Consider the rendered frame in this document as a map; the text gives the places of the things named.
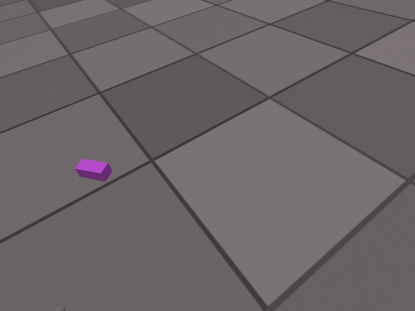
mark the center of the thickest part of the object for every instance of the carton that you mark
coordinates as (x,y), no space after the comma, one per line
(94,169)

